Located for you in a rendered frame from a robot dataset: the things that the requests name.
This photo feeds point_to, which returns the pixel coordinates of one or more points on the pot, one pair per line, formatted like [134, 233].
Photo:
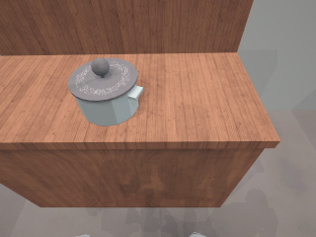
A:
[111, 112]

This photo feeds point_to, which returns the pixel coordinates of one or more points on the knob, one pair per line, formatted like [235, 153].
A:
[100, 66]

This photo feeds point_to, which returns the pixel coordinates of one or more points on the table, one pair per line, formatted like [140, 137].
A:
[199, 126]

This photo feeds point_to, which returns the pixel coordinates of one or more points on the lid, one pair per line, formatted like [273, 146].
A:
[86, 86]

